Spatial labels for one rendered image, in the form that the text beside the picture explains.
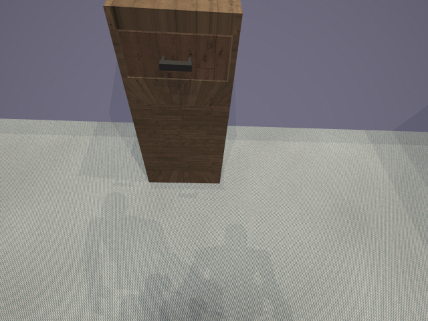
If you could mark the drawer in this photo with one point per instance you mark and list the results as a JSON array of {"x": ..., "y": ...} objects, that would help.
[{"x": 143, "y": 50}]

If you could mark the cabinet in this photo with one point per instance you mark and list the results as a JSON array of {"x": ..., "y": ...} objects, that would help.
[{"x": 181, "y": 124}]

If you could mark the handle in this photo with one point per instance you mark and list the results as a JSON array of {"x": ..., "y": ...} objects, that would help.
[{"x": 170, "y": 65}]

